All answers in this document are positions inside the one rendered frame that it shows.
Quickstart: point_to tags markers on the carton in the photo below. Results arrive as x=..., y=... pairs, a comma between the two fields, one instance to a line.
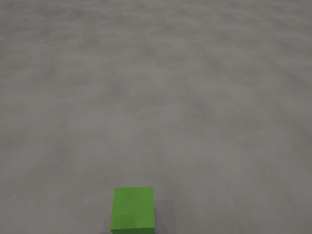
x=133, y=210

